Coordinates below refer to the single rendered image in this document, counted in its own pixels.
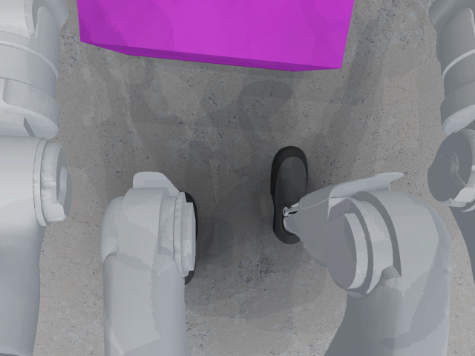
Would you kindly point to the robot thigh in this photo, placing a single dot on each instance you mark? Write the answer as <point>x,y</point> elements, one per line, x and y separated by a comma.
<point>143,282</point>
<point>384,248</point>

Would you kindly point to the right robot forearm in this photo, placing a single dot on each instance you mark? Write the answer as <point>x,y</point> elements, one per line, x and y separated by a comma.
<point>454,22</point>

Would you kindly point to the left robot forearm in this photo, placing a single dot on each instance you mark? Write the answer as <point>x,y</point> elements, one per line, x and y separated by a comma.
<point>29,66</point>

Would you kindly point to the carton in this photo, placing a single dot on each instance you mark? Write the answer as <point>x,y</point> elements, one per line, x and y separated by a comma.
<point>291,35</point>

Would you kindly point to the left robot thigh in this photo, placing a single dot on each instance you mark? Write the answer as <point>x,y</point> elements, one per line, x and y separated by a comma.
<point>143,282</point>

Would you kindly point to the robot left upper arm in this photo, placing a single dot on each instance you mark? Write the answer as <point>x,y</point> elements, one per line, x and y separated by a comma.
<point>36,189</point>

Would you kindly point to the robot right upper arm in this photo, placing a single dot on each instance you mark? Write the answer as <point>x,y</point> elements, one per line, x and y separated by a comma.
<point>451,180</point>

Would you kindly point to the right robot thigh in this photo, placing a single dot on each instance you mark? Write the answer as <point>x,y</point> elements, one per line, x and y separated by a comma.
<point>384,248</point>

